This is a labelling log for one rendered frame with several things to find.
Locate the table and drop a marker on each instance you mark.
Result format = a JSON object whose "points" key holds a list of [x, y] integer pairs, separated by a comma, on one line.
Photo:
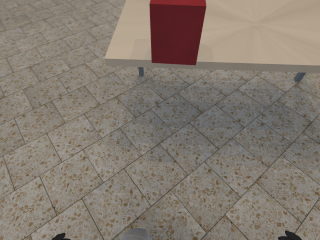
{"points": [[239, 35]]}

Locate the robot left thigh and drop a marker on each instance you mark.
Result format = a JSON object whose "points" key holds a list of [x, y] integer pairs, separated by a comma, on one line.
{"points": [[136, 234]]}

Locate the carton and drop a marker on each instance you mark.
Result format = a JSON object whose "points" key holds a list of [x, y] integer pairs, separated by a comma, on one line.
{"points": [[175, 30]]}

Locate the right robot hand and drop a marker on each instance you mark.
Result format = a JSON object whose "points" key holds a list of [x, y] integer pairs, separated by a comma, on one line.
{"points": [[290, 236]]}

